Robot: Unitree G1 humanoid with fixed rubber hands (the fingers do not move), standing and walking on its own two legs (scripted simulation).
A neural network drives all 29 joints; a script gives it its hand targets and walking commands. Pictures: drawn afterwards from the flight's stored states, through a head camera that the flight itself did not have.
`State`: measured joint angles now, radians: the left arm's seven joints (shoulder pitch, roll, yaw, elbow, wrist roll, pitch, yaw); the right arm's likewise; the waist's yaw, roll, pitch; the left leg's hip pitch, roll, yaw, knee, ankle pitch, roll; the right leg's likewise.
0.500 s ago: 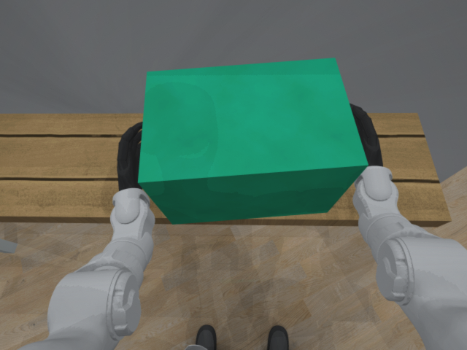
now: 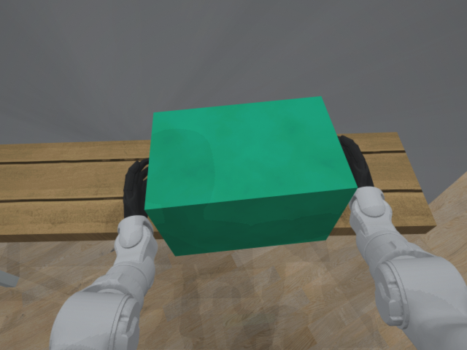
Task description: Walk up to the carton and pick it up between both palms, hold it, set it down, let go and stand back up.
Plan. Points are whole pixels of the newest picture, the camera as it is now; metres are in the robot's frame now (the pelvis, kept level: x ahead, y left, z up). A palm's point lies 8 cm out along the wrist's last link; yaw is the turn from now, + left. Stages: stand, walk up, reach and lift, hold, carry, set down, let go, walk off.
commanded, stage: reach and lift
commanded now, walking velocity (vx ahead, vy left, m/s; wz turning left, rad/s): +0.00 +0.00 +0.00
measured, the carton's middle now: (244, 180) +0.45 +0.02 -0.01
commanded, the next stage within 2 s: hold in 1.94 s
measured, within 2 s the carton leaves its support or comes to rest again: leaves its support in 0.14 s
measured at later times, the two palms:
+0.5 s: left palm (112, 197) +0.35 +0.21 +0.09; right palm (377, 174) +0.39 -0.18 +0.09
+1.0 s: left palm (98, 158) +0.38 +0.22 +0.15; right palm (388, 157) +0.39 -0.18 +0.14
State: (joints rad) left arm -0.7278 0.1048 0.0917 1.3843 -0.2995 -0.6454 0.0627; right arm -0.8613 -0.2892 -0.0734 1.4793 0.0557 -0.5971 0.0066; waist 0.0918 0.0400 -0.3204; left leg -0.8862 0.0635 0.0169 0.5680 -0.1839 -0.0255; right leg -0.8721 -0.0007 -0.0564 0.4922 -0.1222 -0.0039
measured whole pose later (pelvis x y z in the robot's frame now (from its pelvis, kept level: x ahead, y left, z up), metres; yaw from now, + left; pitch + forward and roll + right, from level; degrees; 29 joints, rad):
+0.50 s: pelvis -0.02 -0.01 +0.01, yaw +3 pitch +15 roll +0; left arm -0.65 0.22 -0.11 1.07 -0.39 -0.24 0.12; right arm -0.66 -0.25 -0.02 0.97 0.20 -0.11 -0.06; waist 0.05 0.03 -0.26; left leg -0.61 0.04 -0.02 0.49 -0.14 -0.04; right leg -0.61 -0.02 -0.09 0.48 -0.14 -0.02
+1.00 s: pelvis +0.02 +0.01 +0.03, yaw +3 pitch +4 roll -1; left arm -0.49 0.16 0.18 0.48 -0.04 0.26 0.05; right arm -0.52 -0.20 -0.06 0.57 0.16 0.20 -0.10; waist -0.03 0.02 -0.12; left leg -0.26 0.03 0.00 0.34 -0.15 -0.02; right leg -0.24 -0.02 -0.08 0.27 -0.11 0.01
